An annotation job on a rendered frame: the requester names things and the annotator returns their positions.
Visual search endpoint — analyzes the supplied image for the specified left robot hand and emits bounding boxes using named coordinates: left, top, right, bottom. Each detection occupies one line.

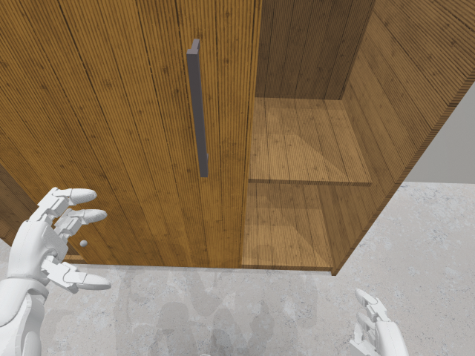
left=7, top=187, right=111, bottom=294

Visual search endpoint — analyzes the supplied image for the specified right robot hand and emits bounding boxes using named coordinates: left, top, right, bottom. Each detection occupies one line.
left=350, top=289, right=409, bottom=356

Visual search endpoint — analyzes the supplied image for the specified handle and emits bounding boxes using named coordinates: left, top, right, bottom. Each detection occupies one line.
left=186, top=39, right=209, bottom=177

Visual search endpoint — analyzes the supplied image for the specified robot left forearm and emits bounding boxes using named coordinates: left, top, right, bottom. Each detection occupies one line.
left=0, top=277, right=49, bottom=356

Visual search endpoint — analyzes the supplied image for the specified wardrobe door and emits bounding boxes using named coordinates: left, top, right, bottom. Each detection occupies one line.
left=0, top=163, right=80, bottom=255
left=0, top=0, right=262, bottom=268

